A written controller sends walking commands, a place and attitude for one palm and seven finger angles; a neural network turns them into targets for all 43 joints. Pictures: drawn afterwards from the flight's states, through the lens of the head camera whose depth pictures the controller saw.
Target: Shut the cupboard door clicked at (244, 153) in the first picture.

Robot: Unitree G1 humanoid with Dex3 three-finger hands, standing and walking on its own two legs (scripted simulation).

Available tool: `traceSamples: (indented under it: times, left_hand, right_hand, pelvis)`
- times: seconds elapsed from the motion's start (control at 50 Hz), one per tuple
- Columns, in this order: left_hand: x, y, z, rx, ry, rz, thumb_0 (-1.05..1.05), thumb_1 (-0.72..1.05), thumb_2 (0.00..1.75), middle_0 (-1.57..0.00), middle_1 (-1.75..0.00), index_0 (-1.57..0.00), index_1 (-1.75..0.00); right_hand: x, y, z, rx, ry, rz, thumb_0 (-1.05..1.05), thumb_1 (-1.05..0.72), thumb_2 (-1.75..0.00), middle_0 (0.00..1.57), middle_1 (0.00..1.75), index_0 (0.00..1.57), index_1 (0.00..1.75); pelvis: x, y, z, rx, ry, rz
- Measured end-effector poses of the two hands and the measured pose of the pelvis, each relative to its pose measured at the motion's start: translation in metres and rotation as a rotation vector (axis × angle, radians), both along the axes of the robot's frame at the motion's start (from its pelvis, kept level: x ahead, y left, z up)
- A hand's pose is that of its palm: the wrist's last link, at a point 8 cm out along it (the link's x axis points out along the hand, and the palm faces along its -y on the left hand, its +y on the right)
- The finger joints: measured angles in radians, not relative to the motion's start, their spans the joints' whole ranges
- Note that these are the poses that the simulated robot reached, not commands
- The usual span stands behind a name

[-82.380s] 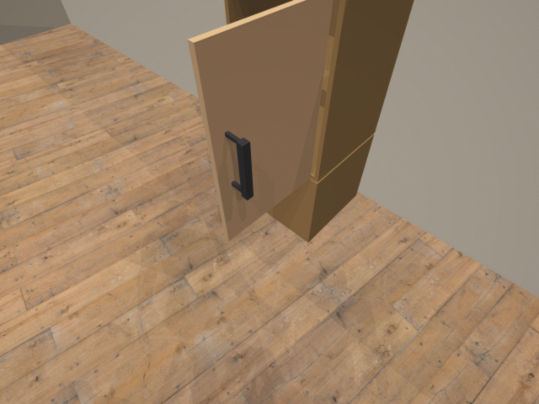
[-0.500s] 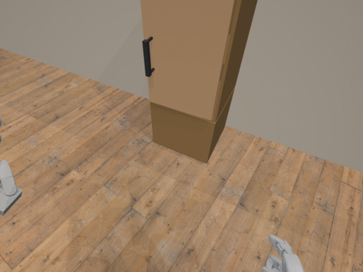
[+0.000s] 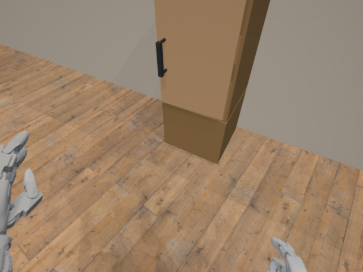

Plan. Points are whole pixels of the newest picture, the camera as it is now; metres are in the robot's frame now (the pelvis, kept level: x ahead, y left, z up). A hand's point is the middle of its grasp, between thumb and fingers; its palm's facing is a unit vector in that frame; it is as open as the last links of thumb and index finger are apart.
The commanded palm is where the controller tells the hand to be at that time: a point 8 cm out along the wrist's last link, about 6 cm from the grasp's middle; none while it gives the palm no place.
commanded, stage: let the arm hang, fingers relaxed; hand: left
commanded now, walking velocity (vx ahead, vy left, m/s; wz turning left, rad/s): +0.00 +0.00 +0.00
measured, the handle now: (162, 58) +1.04 +0.17 -0.04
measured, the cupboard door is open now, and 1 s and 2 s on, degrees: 3 3 3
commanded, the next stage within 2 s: look to check the result in 1.06 s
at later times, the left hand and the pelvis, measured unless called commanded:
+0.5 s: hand out of the picture -0.05 +0.20 -0.17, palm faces +0.01 -0.98 -0.22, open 7.2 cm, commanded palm none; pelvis -0.01 +0.00 +0.00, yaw +0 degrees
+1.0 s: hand out of the picture +0.03 +0.20 -0.16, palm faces -0.01 -0.97 -0.24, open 7.4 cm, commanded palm none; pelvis -0.01 +0.00 +0.01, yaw -1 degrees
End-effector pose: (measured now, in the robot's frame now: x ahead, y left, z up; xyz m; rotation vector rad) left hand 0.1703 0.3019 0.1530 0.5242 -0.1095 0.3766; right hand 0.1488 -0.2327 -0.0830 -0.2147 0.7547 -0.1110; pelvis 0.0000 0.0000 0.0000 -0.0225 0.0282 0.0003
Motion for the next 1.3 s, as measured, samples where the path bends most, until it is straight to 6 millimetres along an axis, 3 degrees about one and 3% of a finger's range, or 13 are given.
traceSamples:
  times: [0.04,0.08,0.16,0.24,0.3,0.42,0.54,0.7,0.92,1.14,1.3]
  left_hand:
    - [0.009,0.003,-0.051,-0.068,0.226,0.003,0.01,0.90,0.90,-0.20,-0.30,-0.20,-0.30]
    - [0.005,-0.001,-0.111,-0.150,0.484,0.015,0.01,0.90,0.90,-0.20,-0.30,-0.20,-0.30]
    - [-0.040,-0.031,-0.213,-0.303,0.917,0.016,0.01,0.91,0.90,-0.20,-0.30,-0.20,-0.30]
    - [-0.105,-0.070,-0.276,-0.464,1.196,0.030,0.02,0.91,0.90,-0.20,-0.30,-0.20,-0.30]
    - [-0.145,-0.074,-0.296,-0.536,1.297,0.114,0.01,0.96,0.90,-0.21,-0.30,-0.20,-0.30]
    - [-0.205,-0.065,-0.301,-0.566,1.461,0.213,0.01,0.96,0.90,-0.21,-0.30,-0.20,-0.30]
    - [-0.225,-0.050,-0.289,-0.533,1.509,0.278,0.01,0.93,0.90,-0.20,-0.30,-0.20,-0.30]
    - [-0.198,-0.036,-0.281,-0.480,1.431,0.272,0.01,0.91,0.90,-0.20,-0.30,-0.20,-0.30]
    - [-0.153,-0.048,-0.282,-0.483,1.343,0.187,0.01,0.91,0.90,-0.20,-0.30,-0.20,-0.30]
    - [-0.152,-0.053,-0.286,-0.495,1.383,0.190,0.01,0.91,0.90,-0.20,-0.30,-0.20,-0.30]
    - [-0.152,-0.045,-0.282,-0.478,1.398,0.222,0.01,0.91,0.90,-0.20,-0.30,-0.20,-0.30]
  right_hand:
    - [0.001,-0.004,-0.013,0.006,0.043,0.035,0.01,-0.90,-0.90,0.20,0.30,0.20,0.30]
    - [-0.003,-0.010,-0.024,0.009,0.080,0.032,0.01,-0.90,-0.90,0.20,0.30,0.20,0.30]
    - [-0.028,-0.021,-0.035,-0.005,0.172,-0.005,0.01,-0.90,-0.90,0.20,0.30,0.20,0.30]
    - [-0.071,-0.030,-0.037,-0.044,0.328,-0.037,0.01,-0.90,-0.90,0.20,0.30,0.20,0.30]
    - [-0.107,-0.033,-0.035,-0.068,0.459,-0.061,0.01,-0.90,-0.90,0.20,0.30,0.20,0.30]
    - [-0.155,-0.032,-0.037,-0.069,0.621,-0.114,0.01,-0.90,-0.90,0.20,0.30,0.20,0.30]
    - [-0.166,-0.020,-0.048,-0.023,0.636,-0.141,0.01,-0.90,-0.90,0.20,0.30,0.20,0.30]
    - [-0.153,-0.005,-0.056,0.034,0.574,-0.139,0.00,-0.90,-0.90,0.20,0.30,0.20,0.30]
    - [-0.145,-0.009,-0.051,0.026,0.543,-0.151,0.00,-0.90,-0.90,0.20,0.30,0.20,0.30]
    - [-0.147,-0.027,-0.044,-0.019,0.585,-0.166,0.00,-0.90,-0.90,0.20,0.30,0.20,0.30]
    - [-0.131,-0.035,-0.043,-0.032,0.573,-0.155,0.00,-0.90,-0.90,0.20,0.30,0.20,0.30]
  pelvis:
    - [-0.003,0.005,-0.003,0.001,0.001,0.000]
    - [-0.007,0.009,-0.005,0.005,-0.001,-0.003]
    - [-0.011,0.010,-0.007,0.021,-0.014,-0.013]
    - [-0.013,0.004,-0.005,0.029,-0.031,-0.011]
    - [-0.014,-0.002,-0.003,0.024,-0.035,0.000]
    - [-0.014,-0.004,0.001,0.009,-0.040,0.009]
    - [-0.014,0.001,0.004,0.008,-0.056,-0.001]
    - [-0.015,0.005,0.006,0.017,-0.070,-0.015]
    - [-0.013,0.005,0.007,0.024,-0.068,-0.021]
    - [-0.006,0.001,0.008,0.024,-0.057,-0.018]
    - [0.001,-0.003,0.009,0.022,-0.056,-0.015]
